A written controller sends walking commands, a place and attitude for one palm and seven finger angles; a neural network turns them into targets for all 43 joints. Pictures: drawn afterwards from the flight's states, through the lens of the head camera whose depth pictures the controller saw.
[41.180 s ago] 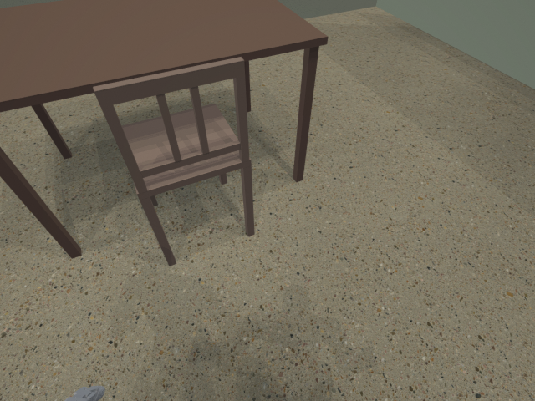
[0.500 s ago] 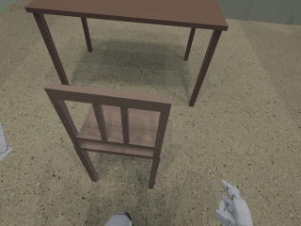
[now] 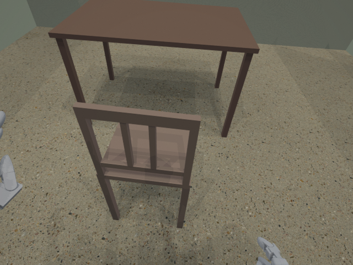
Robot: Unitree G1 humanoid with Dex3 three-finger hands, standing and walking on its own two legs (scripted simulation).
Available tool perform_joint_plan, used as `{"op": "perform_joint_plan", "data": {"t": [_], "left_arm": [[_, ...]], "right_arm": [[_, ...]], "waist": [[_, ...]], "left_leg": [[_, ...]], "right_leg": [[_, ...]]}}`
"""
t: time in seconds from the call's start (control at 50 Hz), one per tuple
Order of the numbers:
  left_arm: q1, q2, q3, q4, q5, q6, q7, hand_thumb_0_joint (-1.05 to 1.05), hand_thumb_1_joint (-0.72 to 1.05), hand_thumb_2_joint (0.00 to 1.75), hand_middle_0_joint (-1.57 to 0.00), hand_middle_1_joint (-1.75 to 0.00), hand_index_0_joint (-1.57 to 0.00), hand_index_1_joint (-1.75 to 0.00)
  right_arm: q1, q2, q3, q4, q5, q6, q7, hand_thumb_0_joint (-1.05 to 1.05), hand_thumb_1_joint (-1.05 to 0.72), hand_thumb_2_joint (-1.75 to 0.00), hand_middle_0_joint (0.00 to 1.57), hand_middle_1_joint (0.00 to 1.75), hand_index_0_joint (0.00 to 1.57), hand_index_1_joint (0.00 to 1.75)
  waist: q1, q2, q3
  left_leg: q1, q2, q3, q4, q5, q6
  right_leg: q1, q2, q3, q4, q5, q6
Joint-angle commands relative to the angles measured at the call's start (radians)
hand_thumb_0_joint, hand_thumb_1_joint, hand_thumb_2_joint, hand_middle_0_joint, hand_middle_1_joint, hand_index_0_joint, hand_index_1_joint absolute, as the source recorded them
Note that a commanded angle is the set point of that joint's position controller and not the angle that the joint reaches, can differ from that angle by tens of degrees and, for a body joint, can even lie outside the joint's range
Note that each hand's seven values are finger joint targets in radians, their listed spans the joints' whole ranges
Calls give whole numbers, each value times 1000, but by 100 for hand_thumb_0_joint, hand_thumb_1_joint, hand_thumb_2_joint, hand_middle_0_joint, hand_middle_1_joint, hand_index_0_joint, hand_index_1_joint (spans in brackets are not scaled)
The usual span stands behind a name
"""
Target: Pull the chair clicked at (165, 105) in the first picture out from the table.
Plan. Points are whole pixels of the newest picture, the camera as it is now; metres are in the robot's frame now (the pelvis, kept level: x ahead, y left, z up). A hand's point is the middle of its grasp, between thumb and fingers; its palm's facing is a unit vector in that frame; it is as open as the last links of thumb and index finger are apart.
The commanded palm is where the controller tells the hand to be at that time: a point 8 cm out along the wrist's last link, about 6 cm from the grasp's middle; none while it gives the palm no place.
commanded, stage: stop stepping back and stand still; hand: left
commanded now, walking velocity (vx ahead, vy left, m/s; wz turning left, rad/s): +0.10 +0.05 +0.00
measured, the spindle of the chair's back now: (127, 144) +0.53 +0.20 -0.10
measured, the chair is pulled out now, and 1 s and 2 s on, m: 0.53 0.53 0.53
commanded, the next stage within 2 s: let the arm hang, fingers relaxed in 0.26 s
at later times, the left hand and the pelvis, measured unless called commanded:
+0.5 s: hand (60, 231) +0.19 +0.27 -0.02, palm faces +0.22 -0.88 -0.41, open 7.4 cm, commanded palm none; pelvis -0.01 +0.01 -0.01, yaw +2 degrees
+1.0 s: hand out of the picture -0.09 +0.14 -0.16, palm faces +0.06 -0.98 -0.21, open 7.4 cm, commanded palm none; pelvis +0.02 -0.02 +0.00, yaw +2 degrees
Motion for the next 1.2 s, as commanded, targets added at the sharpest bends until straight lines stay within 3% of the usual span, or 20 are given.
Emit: {"op": "perform_joint_plan", "data": {"t": [0.0,0.08,0.14,0.2,0.26,0.32,0.34,0.36,0.38,0.4,0.46,0.5,0.56,0.58,0.64,0.76,0.88,0.9,0.94,1.18], "left_arm": [[-98,135,71,-109,-2,-30,16,0,90,90,-20,-30,-20,-30],[-194,136,45,-141,9,-21,29,0,90,90,-20,-30,-20,-30],[-236,158,56,-195,11,-31,40,0,90,90,-20,-30,-20,-30],[-151,165,92,-188,4,-34,40,0,90,90,-20,-30,-20,-30],[-102,145,102,-211,14,-44,34,0,90,90,-20,-30,-20,-30],[-60,151,114,-188,12,-56,29,0,90,90,-20,-30,-20,-30],[-114,-102,-306,603,85,131,-122,0,90,90,-20,-30,-20,-30],[-93,-154,-305,642,63,200,-143,0,90,90,-20,-30,-20,-30],[-142,-161,-328,661,56,218,-151,0,90,90,-20,-30,-20,-30],[-178,-149,-332,693,61,228,-148,0,90,90,-20,-30,-20,-30],[-248,-107,-352,846,62,237,-138,0,90,90,-20,-30,-20,-30],[-281,-86,-365,960,60,242,-134,0,90,90,-20,-30,-20,-30],[-216,-93,-385,1132,53,238,-135,0,90,90,-20,-30,-20,-30],[-175,-99,-391,1192,52,234,-134,0,90,90,-20,-30,-20,-30],[-97,-145,-392,1328,51,220,-129,0,90,90,-20,-30,-20,-30],[-85,-179,-430,1458,36,204,-124,0,90,90,-20,-30,-20,-30],[-56,-200,-441,1524,32,204,-116,0,90,90,-20,-30,-20,-30],[-61,-203,-444,1531,33,205,-115,0,90,90,-20,-30,-20,-30],[-57,-208,-444,1538,31,204,-112,0,90,90,-20,-30,-20,-30],[-141,-216,-428,1503,31,205,-103,0,90,90,-20,-30,-20,-30]], "right_arm": [[-120,-151,-66,-141,0,-39,-18,0,-90,-90,20,30,20,30],[-134,-151,-63,-142,-6,-17,-25,0,-90,-90,20,30,20,30],[-143,-155,-59,-141,-7,-10,-30,0,-90,-90,20,30,20,30],[-153,-148,-57,-159,-4,-5,-32,0,-90,-90,20,30,20,30],[-165,-143,-57,-185,8,-22,-31,0,-90,-90,20,30,20,30],[-137,-134,-59,-177,6,-37,-30,0,-90,-90,20,30,20,30],[-145,-267,-96,36,-29,-6,52,0,-90,-90,20,30,20,30],[-69,-154,-78,44,-17,55,50,0,-90,-90,20,30,20,30],[-42,-157,-72,38,-17,86,48,0,-90,-90,20,30,20,30],[-20,-161,-68,25,-26,113,47,0,-90,-90,20,30,20,30],[-11,-177,-64,30,-48,166,51,0,-90,-90,20,30,20,30],[16,-176,-63,62,-48,183,52,0,-90,-90,20,30,20,30],[27,-180,-52,118,-48,176,53,0,-90,-90,20,30,20,30],[21,-184,-53,134,-45,172,50,0,-90,-90,20,30,20,30],[40,-142,-57,184,-40,170,38,0,-90,-90,20,30,20,30],[156,-84,-49,271,-28,179,25,0,-90,-90,20,30,20,30],[193,-68,-42,322,-24,181,20,0,-90,-90,20,30,20,30],[181,-61,-42,331,-24,183,20,0,-90,-90,20,30,20,30],[187,-55,-39,341,-25,179,18,0,-90,-90,20,30,20,30],[144,-30,-31,360,-28,176,16,0,-90,-90,20,30,20,30]], "waist": [[-9,-1,-7],[-16,-75,14],[-20,-56,1],[-12,68,13],[3,252,15],[5,158,-3],[-19,59,35],[-6,-4,-62],[-13,-51,-53],[-16,-100,-24],[-15,-214,42],[-27,-157,72],[3,140,78],[23,194,67],[39,231,10],[-8,80,24],[-11,-10,60],[-9,-28,105],[-9,-48,81],[0,-16,117]], "left_leg": [[28,46,-48,-104,-315,23],[91,10,-12,48,-266,24],[143,4,-19,90,-237,27],[68,52,-114,-94,-334,44],[-158,136,-221,-334,-549,64],[-138,100,-162,-268,-417,51],[-172,73,-155,-29,32,48],[-74,63,-94,-13,81,28],[-64,86,-131,-31,-119,30],[-79,75,-147,-30,-215,33],[-84,14,-130,37,-219,37],[-32,5,-130,46,-223,36],[-138,66,-230,-202,-388,54],[-165,77,-250,-254,-422,61],[-107,62,-210,-247,-378,62],[31,37,-127,-117,-195,41],[48,36,-111,-88,-140,40],[35,33,-104,-86,-128,40],[54,33,-93,-71,-79,38],[41,36,-76,-82,15,30]], "right_leg": [[-109,-64,101,-162,-253,-48],[-236,-128,168,-207,-358,-84],[-281,-162,174,-183,-358,-104],[-211,-87,107,-98,-349,-67],[38,2,9,77,-200,-17],[82,-15,14,0,-122,-18],[-78,-75,16,118,147,-26],[-68,-89,36,73,116,-19],[-146,-101,36,33,-131,-39],[-178,-96,31,18,-252,-46],[-223,-119,81,-12,-319,-91],[-287,-120,83,-11,-345,-110],[-159,-29,29,93,-270,-53],[-92,-14,12,116,-211,-46],[-25,-18,24,71,-133,-53],[-108,-68,70,-43,-126,-78],[-143,-76,73,-61,-153,-82],[-163,-76,71,-71,-157,-86],[-147,-82,76,-62,-120,-84],[-98,-84,71,-54,-34,-81]]}}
